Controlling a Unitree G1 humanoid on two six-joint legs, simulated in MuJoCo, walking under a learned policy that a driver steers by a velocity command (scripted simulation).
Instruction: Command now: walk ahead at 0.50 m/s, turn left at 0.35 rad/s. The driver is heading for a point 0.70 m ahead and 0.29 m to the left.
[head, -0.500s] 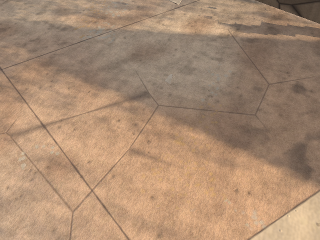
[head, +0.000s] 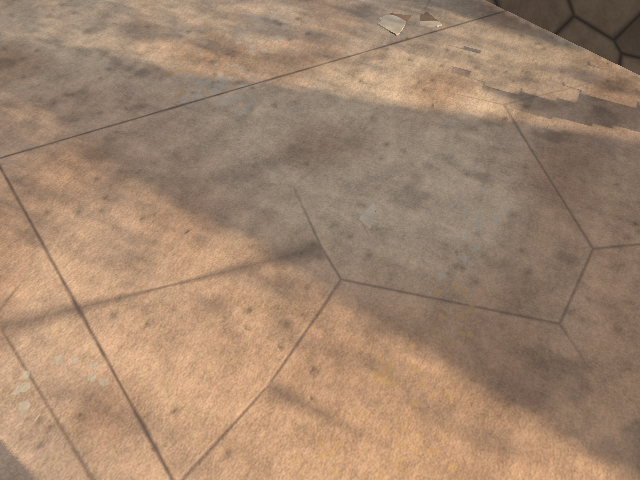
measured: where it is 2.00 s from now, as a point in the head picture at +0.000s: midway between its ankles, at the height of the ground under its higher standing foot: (218, 369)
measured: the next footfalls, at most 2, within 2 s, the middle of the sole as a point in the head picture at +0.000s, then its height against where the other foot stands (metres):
right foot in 0.38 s outside the picture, level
left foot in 0.90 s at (243, 434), level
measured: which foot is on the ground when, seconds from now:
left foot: down 0.00-0.40, up 0.42-0.88, down 0.90-1.00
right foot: up 0.00-0.36, down 0.38-0.90, up 0.92-1.00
